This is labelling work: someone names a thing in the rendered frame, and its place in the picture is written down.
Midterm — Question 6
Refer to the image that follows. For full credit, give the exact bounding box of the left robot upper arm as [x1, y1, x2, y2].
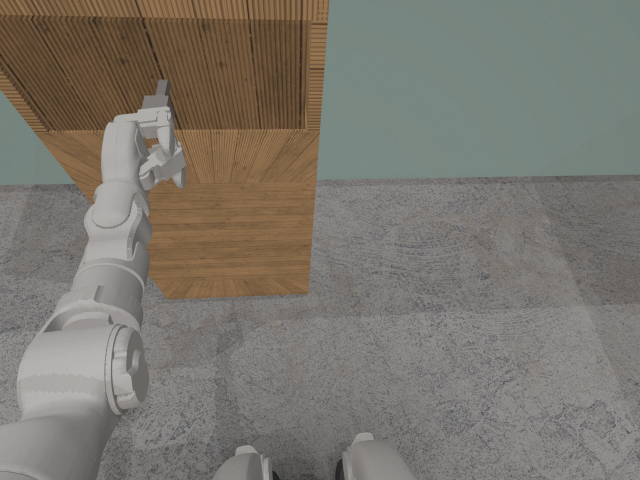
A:
[0, 324, 149, 480]

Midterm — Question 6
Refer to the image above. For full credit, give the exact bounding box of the cabinet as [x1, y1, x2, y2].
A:
[0, 0, 329, 300]

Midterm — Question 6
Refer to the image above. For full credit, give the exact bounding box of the robot left shin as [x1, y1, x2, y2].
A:
[235, 445, 260, 456]

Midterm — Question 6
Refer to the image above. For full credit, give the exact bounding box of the drawer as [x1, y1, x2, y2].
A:
[0, 15, 307, 130]

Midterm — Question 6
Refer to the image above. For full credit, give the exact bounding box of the left robot hand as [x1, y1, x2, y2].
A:
[101, 106, 186, 197]

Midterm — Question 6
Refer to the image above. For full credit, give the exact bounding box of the robot left thigh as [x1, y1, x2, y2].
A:
[212, 453, 273, 480]

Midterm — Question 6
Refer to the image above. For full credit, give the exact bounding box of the robot left forearm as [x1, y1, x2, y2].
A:
[16, 181, 152, 415]

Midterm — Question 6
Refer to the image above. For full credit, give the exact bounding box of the handle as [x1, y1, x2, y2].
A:
[141, 79, 175, 120]

